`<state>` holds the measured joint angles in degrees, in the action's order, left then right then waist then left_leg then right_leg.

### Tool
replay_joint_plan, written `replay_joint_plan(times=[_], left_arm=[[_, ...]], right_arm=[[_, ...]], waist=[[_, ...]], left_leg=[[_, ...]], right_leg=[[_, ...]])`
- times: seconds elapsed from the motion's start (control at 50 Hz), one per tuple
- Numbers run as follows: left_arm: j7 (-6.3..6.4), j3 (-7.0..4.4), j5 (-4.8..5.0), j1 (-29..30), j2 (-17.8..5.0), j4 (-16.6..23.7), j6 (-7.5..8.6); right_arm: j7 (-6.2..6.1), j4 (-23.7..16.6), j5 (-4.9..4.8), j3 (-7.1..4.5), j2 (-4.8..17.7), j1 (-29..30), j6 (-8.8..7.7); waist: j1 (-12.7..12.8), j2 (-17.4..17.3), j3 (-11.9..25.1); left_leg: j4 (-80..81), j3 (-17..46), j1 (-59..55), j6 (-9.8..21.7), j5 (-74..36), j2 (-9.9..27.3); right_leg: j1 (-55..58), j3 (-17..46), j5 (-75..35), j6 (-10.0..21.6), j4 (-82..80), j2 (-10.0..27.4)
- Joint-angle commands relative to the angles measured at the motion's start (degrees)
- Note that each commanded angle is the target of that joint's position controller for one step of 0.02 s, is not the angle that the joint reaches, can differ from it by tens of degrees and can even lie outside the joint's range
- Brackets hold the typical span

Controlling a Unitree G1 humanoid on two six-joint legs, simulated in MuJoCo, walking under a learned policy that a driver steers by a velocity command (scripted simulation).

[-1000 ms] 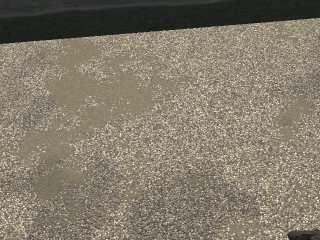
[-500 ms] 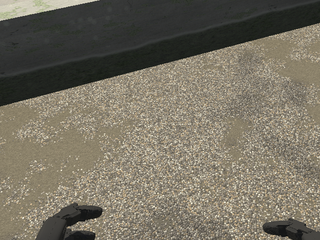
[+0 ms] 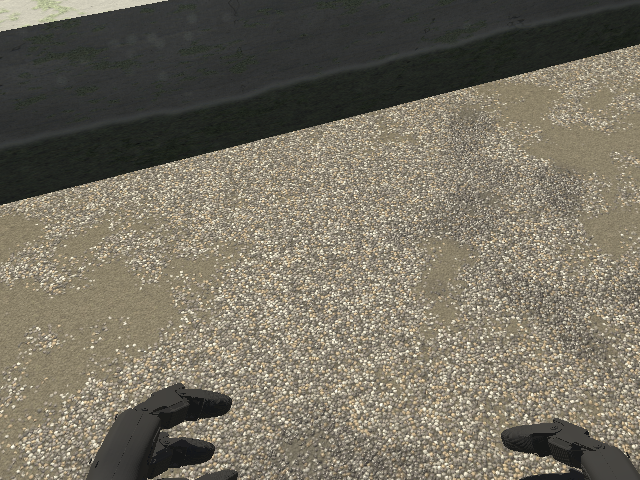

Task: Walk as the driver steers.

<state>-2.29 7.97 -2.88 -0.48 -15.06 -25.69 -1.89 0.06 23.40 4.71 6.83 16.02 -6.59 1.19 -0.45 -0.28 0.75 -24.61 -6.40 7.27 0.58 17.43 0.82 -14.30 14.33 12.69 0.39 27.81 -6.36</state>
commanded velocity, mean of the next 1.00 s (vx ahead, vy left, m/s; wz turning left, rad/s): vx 0.50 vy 0.00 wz -0.01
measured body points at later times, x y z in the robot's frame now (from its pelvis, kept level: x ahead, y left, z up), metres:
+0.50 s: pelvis -0.01 +0.01 +0.00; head -0.01 +0.01 +0.45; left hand +0.24 +0.20 -0.03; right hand +0.20 -0.20 -0.05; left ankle -0.05 +0.11 -0.74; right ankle +0.02 -0.12 -0.74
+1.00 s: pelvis -0.01 +0.01 +0.00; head -0.01 +0.01 +0.45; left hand +0.23 +0.20 -0.04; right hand +0.19 -0.20 -0.05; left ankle -0.05 +0.11 -0.74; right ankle +0.02 -0.12 -0.74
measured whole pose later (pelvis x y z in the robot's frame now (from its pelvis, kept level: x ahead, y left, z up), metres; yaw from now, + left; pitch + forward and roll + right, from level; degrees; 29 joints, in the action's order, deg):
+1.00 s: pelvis -0.01 +0.01 +0.00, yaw +1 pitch +0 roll +0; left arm -1.1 8.5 -3.7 -2.9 -14.1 -27.5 -1.8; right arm -0.3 25.5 4.6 7.5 15.0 -9.5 2.8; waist -1.0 0.3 0.5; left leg -21.6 -5.6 6.1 1.8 15.2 -0.3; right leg -12.5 13.1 10.0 -1.0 23.2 -4.3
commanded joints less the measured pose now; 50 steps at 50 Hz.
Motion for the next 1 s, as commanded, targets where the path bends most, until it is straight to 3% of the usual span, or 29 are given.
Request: replay_joint_plan(times=[0.02,0.22,0.64,0.66,0.72,0.82,0.84,1.0], left_arm=[[0.14,-1.94,0.2,6.3,-5.1,5.6,1.23],[0.6,-1.66,-0.4,5.9,-5.1,5.5,1.25],[1.12,-1.28,-0.67,4.6,-4.2,5.0,1.21],[0.92,-1.26,-1.02,5.2,-4.0,4.7,1.21],[0.66,-1.27,-0.84,5.2,-3.8,4.5,1.14],[0.71,-1.31,-0.86,4.9,-3.8,3.9,1.38],[0.91,-1.3,-0.54,4.2,-3.9,4.1,1.35],[1.47,-1.16,-0.91,4.0,-3.6,4.2,1.11]], right_arm=[[-0.25,-5.8,0.08,-1.83,4.8,4.1,-0.58],[-0.34,-5.7,-0.05,-1.68,5.3,3.0,0.02],[-0.48,-4.4,-0.02,-1.31,4.7,1.7,0.47],[-0.42,-4.3,0.86,-1.15,3.8,2.9,0.1],[-0.48,-4.5,0.48,-1.21,4.0,3.2,-0.28],[-0.7,-4.0,0.36,-1.26,3.9,2.4,-0.26],[-0.76,-4.0,-0.48,-1.37,4.6,1.1,0.11],[-0.4,-3.3,-0.04,-1.23,4.3,0.9,0.7]], waist=[[-0.1,1.2,7.8],[-0.2,0.1,6.6],[-0.5,0.8,5.2],[0.0,1.0,6.1],[-0.1,0.9,4.6],[-0.2,1.4,5.1],[-0.9,1.1,4.5],[-0.6,0.3,5.3]], left_leg=[[1.2,6.5,-10.9,0.8,-13.5,6.1],[2.9,7.0,-9.4,1.3,-11.8,6.5],[5.2,8.0,-8.2,1.9,-8.0,6.3],[5.2,7.7,-7.5,1.7,-5.8,6.1],[5.4,7.8,-7.0,1.8,-5.4,6.1],[5.2,7.9,-8.0,2.1,-7.7,6.1],[5.3,8.3,-8.7,2.3,-9.9,6.3],[5.9,8.3,-8.6,2.2,-11.6,6.2]], right_leg=[[-4.7,4.4,-22.3,2.6,-3.1,7.8],[-4.1,3.4,-19.4,1.8,-3.8,7.7],[-3.6,2.6,-16.7,1.1,-5.7,8.0],[-3.4,3.2,-12.1,1.4,-6.0,8.3],[-4.9,3.5,-10.0,1.6,-6.3,8.1],[-4.8,3.6,-11.8,1.7,-6.4,8.2],[-4.7,3.0,-16.6,1.4,-6.2,8.1],[-2.0,2.1,-18.3,0.9,-6.7,8.2]])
